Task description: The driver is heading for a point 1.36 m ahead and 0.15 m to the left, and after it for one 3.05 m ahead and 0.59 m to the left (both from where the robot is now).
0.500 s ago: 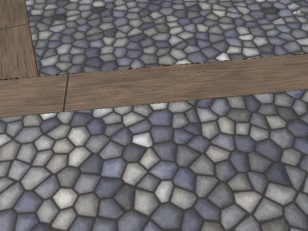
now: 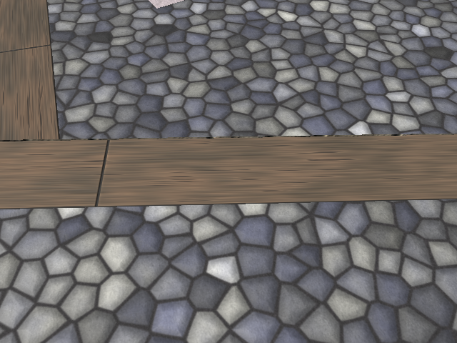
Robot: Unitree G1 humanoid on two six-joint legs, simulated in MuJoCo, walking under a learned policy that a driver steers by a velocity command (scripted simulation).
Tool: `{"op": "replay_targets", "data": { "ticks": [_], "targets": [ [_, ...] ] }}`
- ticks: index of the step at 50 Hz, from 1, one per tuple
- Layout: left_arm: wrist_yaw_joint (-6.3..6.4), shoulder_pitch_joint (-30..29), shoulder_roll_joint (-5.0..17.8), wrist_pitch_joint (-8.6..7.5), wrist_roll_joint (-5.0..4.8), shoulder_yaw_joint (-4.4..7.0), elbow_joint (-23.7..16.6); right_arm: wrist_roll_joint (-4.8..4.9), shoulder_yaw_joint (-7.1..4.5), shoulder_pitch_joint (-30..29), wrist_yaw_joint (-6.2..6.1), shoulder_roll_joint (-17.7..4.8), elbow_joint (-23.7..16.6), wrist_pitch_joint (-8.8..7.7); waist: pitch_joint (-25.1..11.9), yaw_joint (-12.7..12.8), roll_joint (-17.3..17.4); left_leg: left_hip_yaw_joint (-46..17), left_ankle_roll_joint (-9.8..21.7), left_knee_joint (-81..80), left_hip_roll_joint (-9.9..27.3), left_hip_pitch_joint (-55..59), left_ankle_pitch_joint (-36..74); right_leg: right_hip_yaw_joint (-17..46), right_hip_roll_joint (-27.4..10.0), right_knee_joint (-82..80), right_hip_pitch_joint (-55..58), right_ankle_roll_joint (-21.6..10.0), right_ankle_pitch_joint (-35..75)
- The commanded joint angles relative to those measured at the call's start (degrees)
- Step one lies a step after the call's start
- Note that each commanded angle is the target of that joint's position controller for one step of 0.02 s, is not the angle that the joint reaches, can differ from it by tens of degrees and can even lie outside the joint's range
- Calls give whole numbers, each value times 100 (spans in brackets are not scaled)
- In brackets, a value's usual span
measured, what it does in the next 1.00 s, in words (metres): walks ahead, turning left: right foot, then left foot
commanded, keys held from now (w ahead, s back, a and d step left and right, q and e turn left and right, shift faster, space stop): w+q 0.40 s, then w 0.48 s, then w+e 0.12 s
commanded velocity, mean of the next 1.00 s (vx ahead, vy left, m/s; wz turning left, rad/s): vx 0.50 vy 0.00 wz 0.32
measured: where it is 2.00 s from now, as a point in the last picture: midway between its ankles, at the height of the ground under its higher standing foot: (177, 200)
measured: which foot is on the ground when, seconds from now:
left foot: down 0.00-0.30, up 0.32-0.78, down 0.80-1.00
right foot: up 0.00-0.26, down 0.28-0.80, up 0.82-1.00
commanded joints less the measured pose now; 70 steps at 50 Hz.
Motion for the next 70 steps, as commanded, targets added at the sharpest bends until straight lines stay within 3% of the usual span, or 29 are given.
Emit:
{"op": "replay_targets", "data": {
  "ticks": [1, 9, 11, 13, 14, 15, 16, 17, 18, 20, 25, 31, 35, 37, 39, 40, 41, 42, 43, 44, 47, 53, 61, 64, 66, 67, 68, 69, 70],
  "targets": [
    [-18, -475, 394, 4, -19, 81, -452, 12, -156, 265, -34, -779, -300, -76, 204, -8, 332, -1651, 524, -878, 1583, -131, 566, -84, 101, -564, -294, 166, 722],
    [-81, -1662, 391, -83, -109, -2, -1032, -110, -184, 855, -158, -882, -291, -17, 179, -375, 595, -1958, 479, 8, 1596, 939, 2244, -140, 537, -1693, -302, 105, 397],
    [-60, -1324, 485, -142, -141, 16, -1018, -104, -214, 582, -201, -981, -381, -8, 86, -127, 703, -2031, 306, 281, 1591, 737, 2620, -104, 654, -2147, 552, -32, 175],
    [46, -119, 744, -225, -161, 131, -686, -63, -245, 216, -145, -1115, -478, -50, -472, 448, 552, -1848, 28, 1365, 1248, 251, 3423, -192, 870, -2710, 2462, -266, 79],
    [146, 753, 1062, -302, -75, 235, -539, 3, -231, 114, -80, -1036, -569, -111, -1085, 837, 260, -1613, -108, 2545, 938, -430, 2695, 362, 231, -2748, 3866, -506, -160],
    [257, 1545, 1551, -287, 90, 344, -550, 177, -115, 338, -77, -518, -787, -144, -2016, 961, -629, -933, -262, 4196, 476, -1638, 66, 2116, -1431, -2823, 5416, -844, -1024],
    [221, 1329, 1661, -201, 52, 398, -528, 158, -138, 750, -112, -673, -899, -97, -2252, 582, -1566, -472, -280, 5167, 117, -2738, -2254, 4257, -2114, -3481, 5556, -1396, -1334],
    [185, 929, 1101, -157, 1, 324, -602, -21, -174, 585, -147, -919, -716, 3, -1362, 422, -627, -461, -269, 5604, 651, -3080, -1685, 3761, -1909, -3534, 4720, -1373, -1803],
    [155, 634, 641, -167, -49, 215, -635, -99, -161, 122, -77, -849, -740, 35, -713, 438, -7, -396, -309, 5471, 815, -3012, -1199, 2812, -1549, -3674, 3953, -1239, -1527],
    [144, 602, 469, -227, -52, 146, -490, -196, -160, -208, 36, -697, -856, 125, -213, 276, -197, -314, -391, 5053, 1090, -2787, -903, 1580, -1074, -3978, 3117, -980, -372],
    [26, 1161, 522, -471, -157, 158, -77, -238, -81, -609, 189, -463, -1043, 257, -193, 168, -332, -319, -454, 4689, 1030, -3008, -390, 546, -840, -4235, 3011, -1071, 1325],
    [-5, 1575, 616, -421, -186, 143, 257, -212, 124, -2049, 284, -318, -1477, 171, 99, 385, -331, 324, -542, 2574, 1059, -2681, 775, -336, -509, -4436, 2883, -948, 1699],
    [37, 2083, 829, -330, -169, 172, 555, -202, 170, -2609, 245, -428, -1638, 134, 207, 536, -356, 632, -375, 1807, 1049, -2405, 355, -262, -805, -4227, 3513, -970, 2055],
    [65, 2167, 899, -253, -163, 177, 673, -228, 152, -2490, 185, -500, -1593, 97, 126, 436, -413, 745, -202, 1482, 868, -1999, -101, -319, -871, -3738, 3829, -935, 2989],
    [84, 2185, 887, -179, -208, 149, 756, -300, 47, -1228, 93, -675, -1123, -9, -578, -119, -230, 832, 57, 887, 571, -245, 21, -639, -610, -2158, 3607, -771, 3795],
    [85, 2075, 751, -184, -234, 89, 592, -404, -75, -216, 18, -1039, -862, -60, -1232, -518, 104, -110, 326, 849, 1435, 1262, -352, -785, -408, -781, 2557, -643, 2357],
    [17, 2433, 98, -200, -348, -58, 308, -431, -219, 242, -59, -1616, -805, -44, -1925, -392, 1466, -2842, 1019, 446, 3253, 2969, -593, -1052, 518, 1326, 339, -372, -1503],
    [78, 2152, 764, -167, -214, 140, 382, -140, -241, 222, -80, -1516, -787, 33, -1817, -459, 939, -3431, 1128, 35, 3299, 2579, -264, -297, 592, 2030, -208, -412, -2202],
    [68, 1718, 786, -175, -210, 176, 247, -77, -167, -266, -70, -1246, -769, 28, -984, -210, 675, -2462, 964, -13, 2967, 1945, 97, -108, 296, 2007, -442, -472, -1724],
    [42, 1540, 640, -204, -220, 136, 228, -79, -91, -590, -39, -926, -779, -18, -564, -31, 497, -1877, 783, -214, 2690, 1206, 556, -95, 140, 1669, -242, -469, -1355],
    [-40, 1817, 348, 20, -102, 120, 476, -98, 16, -889, -61, -524, -703, -151, -211, 391, 542, -777, 338, -725, 2213, 89, 907, -49, 48, 1145, 564, -358, -1027],
    [-146, 824, 287, 147, -100, 168, 193, -81, -1, -318, -94, -590, -348, -295, 242, 337, 463, 143, 207, -1180, 2120, 134, 1196, 50, 41, 549, -306, -264, 156],
    [-244, -612, 169, 90, -71, 25, -364, -99, 22, 288, -220, -722, 11, -257, 489, 6, 437, 1038, -8, -842, 2225, 1013, 2489, -737, 245, -1363, -165, -508, 688],
    [-219, -449, 251, 89, -59, 65, -393, -127, -5, 241, -280, -889, 70, -187, 263, 177, 583, 1320, -102, 2, 2316, 1459, 4529, -1077, 621, -1654, 415, -820, -77],
    [-173, 336, 431, 72, -42, 169, -188, -148, -54, 148, -303, -1063, 62, -99, -252, 530, 701, 1474, -135, 1408, 2342, 1496, 5670, -1224, 1036, -1812, 1368, -1099, -636],
    [-141, 1129, 599, 26, 0, 271, 59, -123, -70, 94, -295, -1123, 12, -53, -699, 889, 581, 1566, -221, 2612, 2255, 1017, 5090, -1081, 1154, -2253, 2479, -1288, -502],
    [-56, 1985, 1108, 13, 66, 454, 243, -103, -36, 44, -267, -1002, -179, -67, -1276, 1241, 66, 1587, -375, 4373, 2068, -261, 3123, 273, 189, -2502, 3929, -1649, -1018],
    [-15, 1688, 1648, 82, -58, 604, 102, -12, 23, 96, -143, -519, -573, -138, -1692, 815, -1439, 1225, -725, 6597, 620, -2814, -1925, 3665, -1400, -3252, 5444, -2584, -842],
    [-12, 1721, 1580, 149, -214, 597, 114, -90, -48, -501, -108, -959, -715, -220, -1584, 1003, -354, 50, -658, 6813, 835, -3476, -1681, 3722, -1370, -3572, 5338, -2603, -418]
  ]
}}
